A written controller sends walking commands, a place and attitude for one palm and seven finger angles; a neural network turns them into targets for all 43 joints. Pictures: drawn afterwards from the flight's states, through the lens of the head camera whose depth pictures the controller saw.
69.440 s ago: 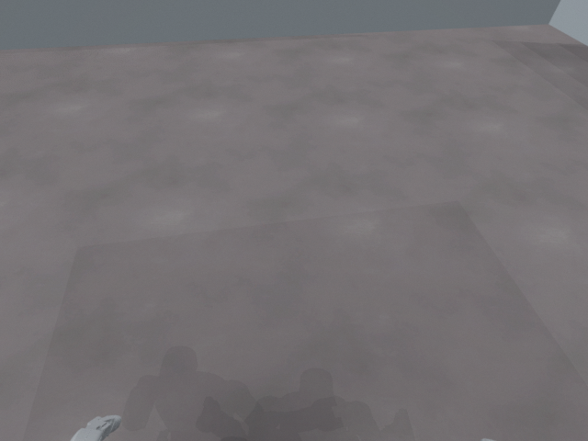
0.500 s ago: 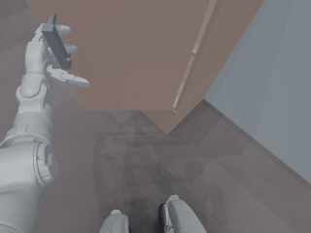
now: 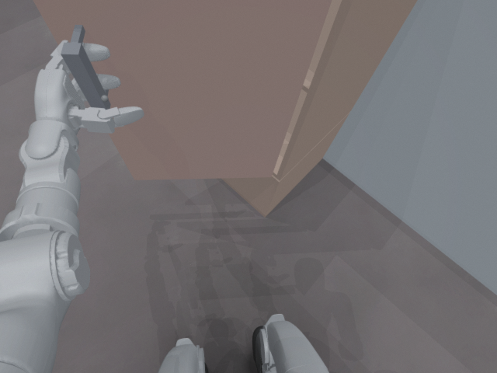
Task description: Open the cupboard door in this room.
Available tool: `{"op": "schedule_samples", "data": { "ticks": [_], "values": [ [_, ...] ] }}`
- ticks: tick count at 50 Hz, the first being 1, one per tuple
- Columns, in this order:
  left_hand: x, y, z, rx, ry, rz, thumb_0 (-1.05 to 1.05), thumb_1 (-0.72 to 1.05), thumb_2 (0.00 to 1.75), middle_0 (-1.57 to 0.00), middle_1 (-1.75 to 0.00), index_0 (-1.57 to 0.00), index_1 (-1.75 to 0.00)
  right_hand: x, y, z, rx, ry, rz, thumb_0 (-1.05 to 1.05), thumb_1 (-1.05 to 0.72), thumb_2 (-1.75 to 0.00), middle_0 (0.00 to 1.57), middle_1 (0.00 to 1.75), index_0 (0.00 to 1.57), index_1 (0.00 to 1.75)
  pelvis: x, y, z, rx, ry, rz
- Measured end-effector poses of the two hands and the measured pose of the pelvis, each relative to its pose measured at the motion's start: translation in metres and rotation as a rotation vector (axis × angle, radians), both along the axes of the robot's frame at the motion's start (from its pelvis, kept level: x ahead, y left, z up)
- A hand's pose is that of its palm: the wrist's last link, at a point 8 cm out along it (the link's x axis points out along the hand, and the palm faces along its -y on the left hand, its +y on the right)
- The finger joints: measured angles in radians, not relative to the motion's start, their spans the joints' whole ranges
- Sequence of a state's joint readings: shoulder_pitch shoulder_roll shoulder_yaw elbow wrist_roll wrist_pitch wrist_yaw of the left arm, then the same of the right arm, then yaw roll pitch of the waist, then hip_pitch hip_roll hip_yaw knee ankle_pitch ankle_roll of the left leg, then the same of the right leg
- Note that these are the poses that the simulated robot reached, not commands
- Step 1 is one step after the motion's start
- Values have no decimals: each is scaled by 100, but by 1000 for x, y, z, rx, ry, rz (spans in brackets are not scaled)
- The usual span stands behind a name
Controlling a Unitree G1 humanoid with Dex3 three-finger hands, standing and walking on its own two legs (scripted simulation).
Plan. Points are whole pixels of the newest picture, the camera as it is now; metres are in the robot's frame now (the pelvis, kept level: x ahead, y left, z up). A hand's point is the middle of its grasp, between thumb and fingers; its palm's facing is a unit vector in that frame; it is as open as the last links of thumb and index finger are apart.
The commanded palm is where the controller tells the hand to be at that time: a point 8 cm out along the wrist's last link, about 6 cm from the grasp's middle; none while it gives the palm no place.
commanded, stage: close the thumb around the handle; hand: left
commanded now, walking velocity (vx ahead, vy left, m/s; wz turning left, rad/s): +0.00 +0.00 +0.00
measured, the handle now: (91, 72) +0.57 +0.19 +0.08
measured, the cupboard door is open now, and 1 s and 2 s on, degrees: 47 63 93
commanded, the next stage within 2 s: pull the door open along its arc in 0.40 s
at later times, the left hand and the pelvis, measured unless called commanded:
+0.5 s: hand (102, 100) +0.52 +0.17 +0.08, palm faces -0.03 -1.00 -0.01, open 5.7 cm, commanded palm +0.49 +0.22 +0.08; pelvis +0.00 +0.00 +0.00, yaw +0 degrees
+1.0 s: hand (112, 156) +0.42 +0.15 +0.08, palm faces -0.02 -1.00 +0.04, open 6.0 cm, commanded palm +0.37 +0.21 +0.08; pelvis +0.01 +0.00 +0.02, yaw -1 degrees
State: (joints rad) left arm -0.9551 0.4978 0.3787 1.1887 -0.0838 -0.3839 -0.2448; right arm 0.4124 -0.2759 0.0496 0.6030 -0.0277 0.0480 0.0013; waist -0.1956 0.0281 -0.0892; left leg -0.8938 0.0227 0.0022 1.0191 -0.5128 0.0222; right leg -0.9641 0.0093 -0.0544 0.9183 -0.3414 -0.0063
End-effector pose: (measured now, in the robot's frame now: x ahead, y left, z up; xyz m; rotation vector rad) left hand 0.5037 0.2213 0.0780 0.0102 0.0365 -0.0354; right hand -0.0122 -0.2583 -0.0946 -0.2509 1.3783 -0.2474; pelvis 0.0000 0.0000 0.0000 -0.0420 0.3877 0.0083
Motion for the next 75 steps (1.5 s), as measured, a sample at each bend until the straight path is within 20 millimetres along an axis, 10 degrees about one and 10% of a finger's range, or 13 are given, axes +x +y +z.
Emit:
{"op": "schedule_samples", "data": {
  "ticks": [16,36,48,61,75],
  "values": [
    [-6,3,2,-1,-10,1,0,71,81,-37,-133,-37,-132,12,4,-1,8,-21,7,0,-91,-90,20,30,20,30,4,3,2,-1,-9,1],
    [-18,1,1,-2,-15,-1,0,73,78,-36,-135,-36,-134,9,3,0,22,-31,-12,0,-91,-90,20,30,20,30,4,2,4,7,-20,-15],
    [-89,-12,-1,-25,-40,-40,0,70,73,-35,-134,-35,-133,66,4,13,54,-215,19,0,-91,-90,20,30,20,30,13,2,18,17,-84,-29],
    [-175,-68,-1,-62,-59,348,1,67,76,-36,-132,-35,-130,162,29,21,142,-469,207,0,-91,-90,20,30,20,30,7,-6,20,36,-151,-3],
    [-229,-117,4,-14,-17,411,1,69,77,-32,-132,-34,-132,177,23,21,168,-510,244,1,-91,-90,20,30,20,30,7,-29,24,54,-214,23]
  ]
}}
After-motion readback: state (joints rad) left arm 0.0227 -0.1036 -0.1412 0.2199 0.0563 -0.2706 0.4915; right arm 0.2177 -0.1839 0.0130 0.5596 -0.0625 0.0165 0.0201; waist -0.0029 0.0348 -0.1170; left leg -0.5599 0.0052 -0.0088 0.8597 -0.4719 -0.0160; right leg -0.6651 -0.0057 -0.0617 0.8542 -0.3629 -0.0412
